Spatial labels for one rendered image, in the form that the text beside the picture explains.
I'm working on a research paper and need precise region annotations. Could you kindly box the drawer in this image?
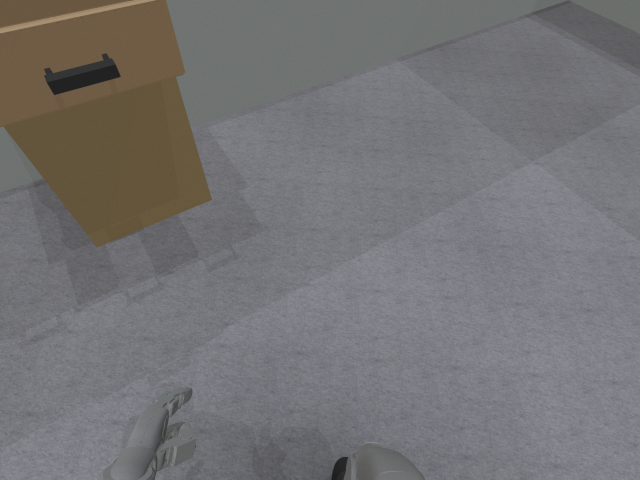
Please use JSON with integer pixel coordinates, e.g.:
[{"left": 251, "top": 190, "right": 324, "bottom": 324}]
[{"left": 0, "top": 0, "right": 185, "bottom": 127}]

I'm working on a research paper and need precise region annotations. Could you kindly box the handle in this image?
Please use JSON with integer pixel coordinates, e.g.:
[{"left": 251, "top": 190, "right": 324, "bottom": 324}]
[{"left": 44, "top": 53, "right": 121, "bottom": 95}]

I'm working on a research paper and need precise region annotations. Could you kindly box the robot left forearm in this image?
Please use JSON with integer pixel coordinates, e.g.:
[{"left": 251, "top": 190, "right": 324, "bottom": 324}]
[{"left": 98, "top": 446, "right": 157, "bottom": 480}]

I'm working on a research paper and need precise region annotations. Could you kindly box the left robot hand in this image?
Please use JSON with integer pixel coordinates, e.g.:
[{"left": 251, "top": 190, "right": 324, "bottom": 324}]
[{"left": 124, "top": 387, "right": 197, "bottom": 472}]

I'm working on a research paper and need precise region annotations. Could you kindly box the cabinet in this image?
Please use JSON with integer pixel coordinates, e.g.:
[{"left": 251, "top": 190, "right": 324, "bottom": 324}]
[{"left": 3, "top": 77, "right": 212, "bottom": 247}]

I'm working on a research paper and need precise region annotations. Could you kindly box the right robot thigh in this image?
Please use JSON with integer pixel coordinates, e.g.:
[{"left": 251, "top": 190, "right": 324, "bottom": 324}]
[{"left": 346, "top": 447, "right": 426, "bottom": 480}]

